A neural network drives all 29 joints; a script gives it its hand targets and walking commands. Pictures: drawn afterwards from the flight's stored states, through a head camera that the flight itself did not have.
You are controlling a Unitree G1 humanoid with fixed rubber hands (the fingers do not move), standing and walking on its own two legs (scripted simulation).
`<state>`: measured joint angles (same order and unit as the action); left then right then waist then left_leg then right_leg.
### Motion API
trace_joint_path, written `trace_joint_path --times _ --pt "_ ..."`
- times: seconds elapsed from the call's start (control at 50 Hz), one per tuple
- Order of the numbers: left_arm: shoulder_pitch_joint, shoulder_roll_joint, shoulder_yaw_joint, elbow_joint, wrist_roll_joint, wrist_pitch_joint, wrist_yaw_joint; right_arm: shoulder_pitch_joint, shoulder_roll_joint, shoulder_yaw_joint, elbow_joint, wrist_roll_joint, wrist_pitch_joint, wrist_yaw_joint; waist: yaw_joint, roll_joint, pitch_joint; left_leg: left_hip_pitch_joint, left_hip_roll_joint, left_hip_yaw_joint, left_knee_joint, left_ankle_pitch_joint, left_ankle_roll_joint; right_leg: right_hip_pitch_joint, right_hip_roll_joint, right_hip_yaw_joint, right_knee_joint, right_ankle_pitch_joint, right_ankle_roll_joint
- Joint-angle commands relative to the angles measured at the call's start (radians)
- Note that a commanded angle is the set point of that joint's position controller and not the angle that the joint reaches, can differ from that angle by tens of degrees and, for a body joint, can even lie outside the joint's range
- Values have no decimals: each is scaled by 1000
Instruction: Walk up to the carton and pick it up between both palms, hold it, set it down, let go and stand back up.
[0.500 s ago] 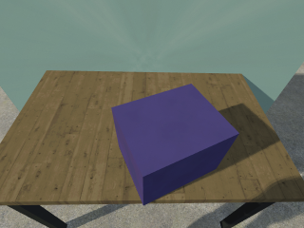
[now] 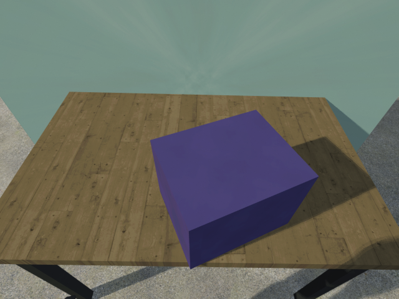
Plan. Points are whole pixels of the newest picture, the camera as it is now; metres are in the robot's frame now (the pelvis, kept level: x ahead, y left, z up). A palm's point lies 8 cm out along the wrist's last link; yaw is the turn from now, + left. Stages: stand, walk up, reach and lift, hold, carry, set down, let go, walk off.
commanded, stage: walk up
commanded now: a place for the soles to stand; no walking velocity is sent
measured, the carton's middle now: (224, 185) +0.37 -0.04 +0.00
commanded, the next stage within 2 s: reach and lift in 0.32 s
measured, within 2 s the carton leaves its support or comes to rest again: neither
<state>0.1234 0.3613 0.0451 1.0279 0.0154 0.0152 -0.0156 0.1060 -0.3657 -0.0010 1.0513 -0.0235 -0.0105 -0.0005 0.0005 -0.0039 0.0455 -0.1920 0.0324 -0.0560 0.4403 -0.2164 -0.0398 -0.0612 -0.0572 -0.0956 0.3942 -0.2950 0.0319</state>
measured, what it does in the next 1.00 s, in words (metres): shifts its weight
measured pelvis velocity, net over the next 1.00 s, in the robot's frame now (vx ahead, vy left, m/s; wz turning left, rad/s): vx -0.04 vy -0.03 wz -0.10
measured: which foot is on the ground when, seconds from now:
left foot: down 0.00-1.00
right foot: down 0.00-1.00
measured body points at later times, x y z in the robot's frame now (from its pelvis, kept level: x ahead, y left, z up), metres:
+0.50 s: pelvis -0.02 -0.01 -0.01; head +0.04 +0.01 +0.43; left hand +0.15 +0.30 -0.12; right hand +0.14 -0.31 -0.12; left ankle +0.02 +0.15 -0.74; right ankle -0.05 -0.13 -0.74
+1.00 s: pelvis -0.04 -0.03 +0.00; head -0.04 -0.02 +0.45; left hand +0.15 +0.22 -0.08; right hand +0.10 -0.34 -0.07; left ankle +0.01 +0.15 -0.74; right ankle -0.05 -0.13 -0.74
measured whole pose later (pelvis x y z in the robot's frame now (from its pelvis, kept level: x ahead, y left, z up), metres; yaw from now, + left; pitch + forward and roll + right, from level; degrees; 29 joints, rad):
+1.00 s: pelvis -0.04 -0.03 +0.00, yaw -6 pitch -4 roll +0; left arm 0.19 0.22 0.12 0.36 0.03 0.40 0.09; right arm 0.08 -0.41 -0.06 0.79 0.05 -0.04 0.20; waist 0.01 -0.03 0.08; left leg -0.17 0.10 -0.01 0.40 -0.17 -0.05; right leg -0.13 0.01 -0.03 0.46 -0.25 -0.02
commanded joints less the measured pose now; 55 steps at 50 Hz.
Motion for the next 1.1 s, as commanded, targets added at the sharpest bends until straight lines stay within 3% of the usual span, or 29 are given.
trace_joint_path --times 0.0,0.08,0.12,0.14,0.2,0.26,0.3,0.32,0.34,0.36,0.38,0.42,0.46,0.5,0.52,0.54,0.56,0.6,0.62,0.68,0.72,0.76,0.78,0.8,0.82,0.9,0.92,1.04,1.08 --pt "-24 200 42 -67 5 -18 5 -41 -210 -37 -66 -3 -17 -12 10 -22 -24 -11 42 -12 -36 144 94 -38 -69 49 -86 60 -65" --pt "-12 210 43 -57 6 -17 5 -29 -209 -42 -69 2 -18 -12 5 -20 -30 14 67 -38 -56 141 95 -59 -68 56 -96 9 -64" --pt "-15 202 46 -64 6 -22 4 0 -214 -43 -57 -2 -25 -10 -11 29 -88 26 66 -22 -50 186 87 -5 -69 48 -70 86 -66" --pt "-1 194 38 -53 3 -20 5 -10 -209 -36 -62 1 -26 -15 1 35 -86 16 72 -45 -50 186 103 -8 -61 52 -56 89 -60" --pt "32 191 34 -36 0 -21 6 -18 -206 -40 -74 1 -25 -16 7 18 -82 42 77 -27 -18 310 103 -9 -65 53 -54 178 -53" --pt "11 184 33 -48 -3 -22 6 -14 -199 -33 -67 8 -24 -19 -3 37 -64 11 62 -25 -32 280 91 -11 -73 60 -71 160 -54" --pt "5 203 48 -54 2 -20 4 -1 -217 -41 -76 7 -21 -13 1 -17 -46 -4 75 -44 -36 233 97 0 -70 44 -62 136 -62" --pt "-346 172 60 -405 -8 177 43 -352 -88 -173 -100 -126 -174 27 -80 52 1 -49 -1 152 64 67 -38 -340 39 -46 86 50 -55" --pt "-380 176 71 -485 -2 273 54 -371 -151 -200 -78 -142 -178 52 -70 20 46 -18 9 137 77 -8 -26 -345 57 -29 93 -22 -64" --pt "-351 169 77 -555 -4 323 60 -324 -177 -219 -91 -148 -166 68 -77 8 22 27 18 144 71 -22 -17 -334 66 -44 92 -11 -67" --pt "-313 150 70 -559 18 353 57 -286 -188 -202 -95 -137 -161 69 -55 -25 12 8 12 126 88 -6 -7 -315 74 -38 95 7 -75" --pt "-216 128 88 -621 21 397 48 -231 -216 -159 -111 -80 -158 71 -21 8 -160 86 13 113 135 162 -9 -254 74 -29 112 170 -82" --pt "-101 92 105 -656 46 429 42 -155 -258 -140 -75 -23 -165 86 -26 53 -297 252 16 79 177 393 -30 -221 95 -26 99 268 -74" --pt "8 67 119 -668 78 438 37 -96 -307 -122 -104 13 -190 89 5 62 -352 360 15 54 189 631 -30 -170 117 -41 104 447 -58" --pt "45 69 132 -675 82 438 32 -88 -318 -114 -106 41 -192 90 13 96 -331 377 4 45 187 689 -36 -164 120 -34 80 464 -54" --pt "66 69 139 -686 88 440 34 -89 -343 -126 -126 47 -197 90 12 73 -335 393 2 42 176 715 -35 -146 128 -41 75 519 -50" --pt "51 71 153 -685 82 436 31 -132 -325 -105 -157 53 -194 89 40 9 -295 319 -4 53 150 618 -13 -112 119 -34 76 528 -38" --pt "4 59 143 -749 55 387 38 -152 -289 -97 -207 64 -190 96 26 -11 -226 255 -26 67 102 467 -1 -100 108 -5 49 538 -36" --pt "-34 69 166 -763 57 375 49 -154 -263 -85 -198 63 -180 107 28 -25 -154 194 -35 89 77 326 12 -110 86 4 30 449 -25" --pt "-42 36 148 -755 44 342 64 -158 -248 -83 -252 60 -174 133 16 -73 -39 184 -40 121 9 147 32 -179 84 9 -32 262 -22" --pt "-72 37 128 -789 41 347 80 -151 -238 -100 -260 59 -147 150 -11 -56 -16 153 -35 132 -20 39 37 -215 74 25 -55 130 -26" --pt "-68 27 123 -760 50 359 84 -149 -213 -73 -254 68 -106 157 -6 -48 34 114 -42 140 -42 -19 41 -222 63 54 -70 55 -28" --pt "-75 27 121 -788 46 358 89 -143 -220 -91 -301 54 -101 161 -13 -66 8 119 -37 149 -51 -17 46 -232 66 42 -71 46 -26" --pt "-96 40 124 -814 35 349 95 -142 -230 -96 -297 56 -90 163 -10 -21 -1 119 -35 152 -52 -15 42 -223 51 51 -79 40 -28" --pt "-80 21 123 -800 53 357 100 -131 -229 -90 -295 67 -76 176 -25 -17 9 141 -32 142 -61 -42 44 -249 56 53 -84 7 -27" --pt "-65 -3 106 -859 31 346 124 -139 -275 -133 -355 75 -61 202 -11 33 -45 161 -21 134 -84 -60 31 -240 57 43 -99 -16 -49" --pt "-46 6 131 -856 33 349 128 -151 -278 -119 -405 83 -55 202 20 -2 -72 143 -19 147 -90 -73 41 -228 52 52 -97 -42 -48" --pt "28 -55 110 -849 4 326 143 -130 -361 -161 -485 111 -67 226 37 -109 -119 169 -23 124 -91 16 53 -183 84 32 -93 63 -46" --pt "41 -94 88 -870 -2 306 152 -113 -380 -164 -452 141 -73 242 31 -87 -122 165 -20 120 -98 39 43 -190 97 31 -94 88 -57"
